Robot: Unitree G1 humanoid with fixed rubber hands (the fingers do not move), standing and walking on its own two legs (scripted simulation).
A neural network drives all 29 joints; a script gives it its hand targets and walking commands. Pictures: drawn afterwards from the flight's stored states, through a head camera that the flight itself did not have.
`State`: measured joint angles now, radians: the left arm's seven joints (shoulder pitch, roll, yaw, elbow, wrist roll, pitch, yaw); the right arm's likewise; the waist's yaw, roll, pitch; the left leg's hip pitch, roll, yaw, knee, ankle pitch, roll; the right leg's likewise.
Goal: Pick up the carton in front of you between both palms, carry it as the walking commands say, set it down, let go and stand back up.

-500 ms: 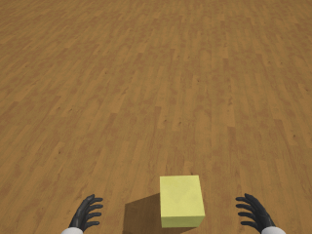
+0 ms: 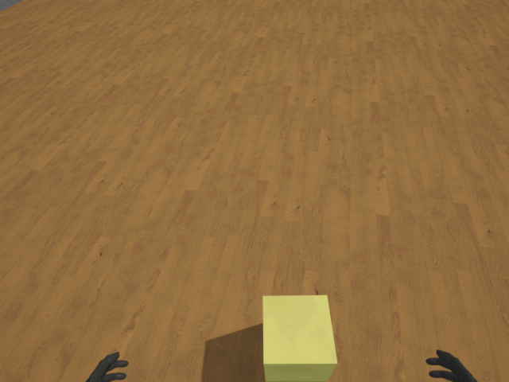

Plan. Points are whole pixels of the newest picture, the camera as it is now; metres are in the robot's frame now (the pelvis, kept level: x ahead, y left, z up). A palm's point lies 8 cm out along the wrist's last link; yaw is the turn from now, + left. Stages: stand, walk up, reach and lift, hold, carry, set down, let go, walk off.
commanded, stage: stand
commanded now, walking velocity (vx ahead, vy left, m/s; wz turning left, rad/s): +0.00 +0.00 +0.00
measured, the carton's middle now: (295, 339) +0.38 -0.07 -0.64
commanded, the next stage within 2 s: none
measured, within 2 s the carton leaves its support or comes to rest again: neither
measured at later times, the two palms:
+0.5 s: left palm out of the picture +0.10 +0.30 -0.09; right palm out of the picture +0.09 -0.30 -0.10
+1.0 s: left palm out of the picture +0.08 +0.30 -0.09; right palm out of the picture +0.06 -0.31 -0.10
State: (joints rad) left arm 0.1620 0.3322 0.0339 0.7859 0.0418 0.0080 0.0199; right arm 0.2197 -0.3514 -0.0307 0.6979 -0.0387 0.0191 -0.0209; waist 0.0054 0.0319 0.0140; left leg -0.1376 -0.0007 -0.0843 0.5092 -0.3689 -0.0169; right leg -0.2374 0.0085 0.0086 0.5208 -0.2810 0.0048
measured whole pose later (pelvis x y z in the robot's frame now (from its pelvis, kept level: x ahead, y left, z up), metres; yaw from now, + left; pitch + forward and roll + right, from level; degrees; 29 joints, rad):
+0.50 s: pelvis -0.01 +0.00 +0.01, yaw +0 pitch -2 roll +0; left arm 0.13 0.35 0.02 0.95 0.03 0.00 0.02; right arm 0.19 -0.38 -0.01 0.87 -0.03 0.01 -0.02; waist 0.00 0.02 0.02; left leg -0.08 0.00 -0.08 0.43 -0.32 -0.02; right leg -0.19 0.01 0.01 0.46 -0.24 0.00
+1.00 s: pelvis -0.02 +0.00 +0.01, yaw -1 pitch -2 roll +0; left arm 0.11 0.37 0.01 1.04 0.02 0.00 0.01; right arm 0.17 -0.39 0.00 0.98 -0.03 0.00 -0.02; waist 0.00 0.01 0.03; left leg -0.06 0.00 -0.07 0.37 -0.27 -0.02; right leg -0.18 0.01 0.02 0.41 -0.19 0.00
